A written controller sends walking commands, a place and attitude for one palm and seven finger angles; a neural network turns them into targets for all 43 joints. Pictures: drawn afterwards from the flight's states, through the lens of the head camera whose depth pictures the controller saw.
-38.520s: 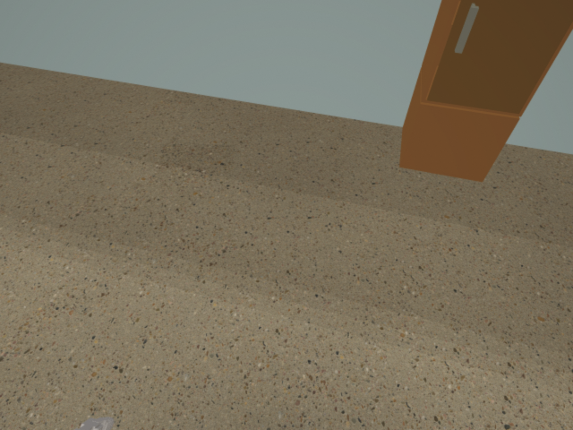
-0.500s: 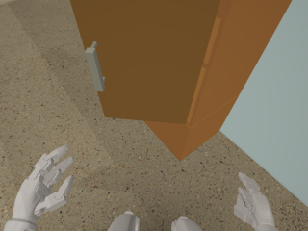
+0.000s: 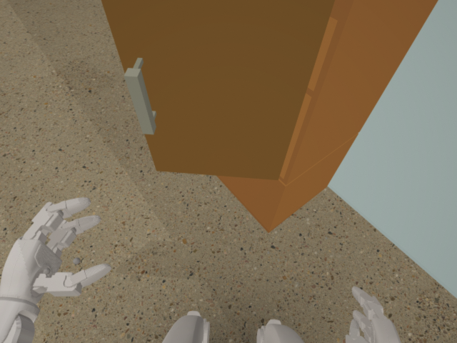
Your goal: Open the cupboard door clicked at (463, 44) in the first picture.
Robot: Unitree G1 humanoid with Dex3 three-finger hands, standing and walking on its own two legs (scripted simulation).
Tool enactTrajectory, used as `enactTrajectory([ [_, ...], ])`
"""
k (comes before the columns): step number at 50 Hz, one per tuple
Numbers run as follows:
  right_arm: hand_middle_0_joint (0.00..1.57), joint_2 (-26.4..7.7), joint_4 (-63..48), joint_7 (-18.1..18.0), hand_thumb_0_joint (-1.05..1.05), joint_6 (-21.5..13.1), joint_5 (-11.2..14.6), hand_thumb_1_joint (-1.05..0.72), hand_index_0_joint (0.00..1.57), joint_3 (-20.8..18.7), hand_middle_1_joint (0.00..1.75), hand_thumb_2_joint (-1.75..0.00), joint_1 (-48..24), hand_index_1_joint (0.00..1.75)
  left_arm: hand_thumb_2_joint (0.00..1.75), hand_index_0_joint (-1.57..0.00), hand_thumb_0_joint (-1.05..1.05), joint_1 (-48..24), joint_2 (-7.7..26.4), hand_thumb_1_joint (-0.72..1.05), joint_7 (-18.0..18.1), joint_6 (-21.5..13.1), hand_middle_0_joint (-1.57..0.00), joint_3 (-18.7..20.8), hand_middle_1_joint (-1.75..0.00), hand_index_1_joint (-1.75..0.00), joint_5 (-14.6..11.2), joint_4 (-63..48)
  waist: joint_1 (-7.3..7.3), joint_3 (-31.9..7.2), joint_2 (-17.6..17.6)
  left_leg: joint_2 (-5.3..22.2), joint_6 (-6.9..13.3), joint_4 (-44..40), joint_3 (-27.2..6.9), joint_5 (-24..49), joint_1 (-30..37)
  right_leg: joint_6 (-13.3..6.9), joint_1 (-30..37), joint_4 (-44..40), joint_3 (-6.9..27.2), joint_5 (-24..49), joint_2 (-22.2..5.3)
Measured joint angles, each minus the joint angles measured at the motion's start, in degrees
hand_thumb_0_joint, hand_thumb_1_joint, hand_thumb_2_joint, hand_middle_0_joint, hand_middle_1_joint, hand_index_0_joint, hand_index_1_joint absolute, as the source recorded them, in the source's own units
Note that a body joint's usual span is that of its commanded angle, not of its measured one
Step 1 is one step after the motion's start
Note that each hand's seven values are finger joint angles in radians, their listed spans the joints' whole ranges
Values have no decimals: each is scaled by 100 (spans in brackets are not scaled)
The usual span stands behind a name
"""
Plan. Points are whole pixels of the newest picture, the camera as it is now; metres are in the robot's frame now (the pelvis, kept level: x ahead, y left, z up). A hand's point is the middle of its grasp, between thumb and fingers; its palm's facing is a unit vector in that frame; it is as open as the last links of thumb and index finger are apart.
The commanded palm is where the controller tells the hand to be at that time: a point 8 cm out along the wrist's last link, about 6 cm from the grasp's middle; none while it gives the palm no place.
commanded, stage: raise the hand with hooked fingers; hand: left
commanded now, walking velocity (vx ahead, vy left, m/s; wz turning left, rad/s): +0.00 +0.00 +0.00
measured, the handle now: (144, 97) +0.59 +0.23 +0.06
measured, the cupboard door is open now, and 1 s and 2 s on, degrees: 48 48 48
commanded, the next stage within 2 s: move the hooked fingers beside the handle in 1.22 s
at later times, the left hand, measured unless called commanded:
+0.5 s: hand (49, 231) +0.27 +0.29 +0.07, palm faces +0.01 -1.00 -0.05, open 13.8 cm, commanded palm +0.25 +0.34 +0.07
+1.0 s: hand (56, 211) +0.29 +0.29 +0.08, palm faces +0.00 -1.00 -0.04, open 14.0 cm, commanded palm +0.27 +0.34 +0.08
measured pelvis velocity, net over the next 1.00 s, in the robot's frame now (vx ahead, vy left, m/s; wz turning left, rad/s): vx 0.01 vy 0.02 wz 0.00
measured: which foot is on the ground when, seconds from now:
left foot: down 0.00-1.00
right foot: down 0.00-1.00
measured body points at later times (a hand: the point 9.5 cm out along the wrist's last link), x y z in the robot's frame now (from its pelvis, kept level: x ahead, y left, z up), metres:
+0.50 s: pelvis +0.00 +0.03 +0.01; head +0.06 +0.05 +0.46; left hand +0.26 +0.35 +0.07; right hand +0.18 -0.20 -0.05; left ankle +0.03 +0.09 -0.66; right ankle +0.03 -0.10 -0.66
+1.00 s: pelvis +0.01 +0.02 +0.02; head +0.07 +0.03 +0.47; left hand +0.29 +0.34 +0.08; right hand +0.16 -0.24 -0.06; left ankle +0.03 +0.09 -0.66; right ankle +0.03 -0.10 -0.66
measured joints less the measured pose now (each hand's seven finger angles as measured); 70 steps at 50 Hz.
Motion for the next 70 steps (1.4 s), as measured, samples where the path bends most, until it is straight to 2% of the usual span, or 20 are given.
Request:
enactTrajectory([
  [12,20,-94,-223,5,1,74,-11,-90,20,66,30,-89,-58,30,43,-28,0,-272,111,-21,131,134,-28,-84,-101,-102,132,-111,17,75,-59,-100,149,-150,38,36,195,154,249,-228,42,79,-86],
  [26,20,-49,-353,0,1,220,-17,-90,20,241,30,-89,-65,30,32,-29,-1,-960,366,-46,-19,502,-30,68,-117,-118,203,361,76,116,-31,-167,217,-436,52,144,452,243,539,-564,66,212,-135],
  [41,20,-164,-244,-59,1,365,24,-90,20,205,30,-89,110,30,30,-30,-1,-1627,654,-50,-328,636,-30,355,-120,-120,125,1115,-7,156,-33,-134,181,-676,53,243,627,195,690,-785,79,309,-91],
  [49,20,-189,-284,-36,1,381,20,-90,20,164,30,-89,155,30,30,-30,-1,-1498,552,-50,-283,558,-30,340,-120,-120,151,1082,-59,158,-46,-97,140,-705,69,234,630,153,661,-779,99,294,-53],
  [70,20,-134,-286,-77,1,417,34,-90,20,208,30,-89,-7,30,30,-30,-1,-1593,507,-50,-287,530,-30,337,-120,-120,143,1179,-18,113,-28,-47,53,-575,-8,125,553,70,591,-647,31,166,0],
])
